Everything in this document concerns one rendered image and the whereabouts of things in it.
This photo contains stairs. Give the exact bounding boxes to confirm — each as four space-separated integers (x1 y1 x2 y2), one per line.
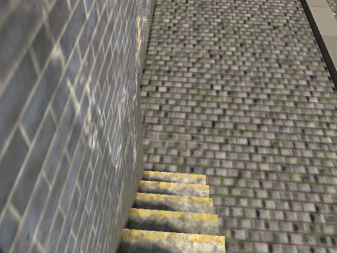
119 170 225 253

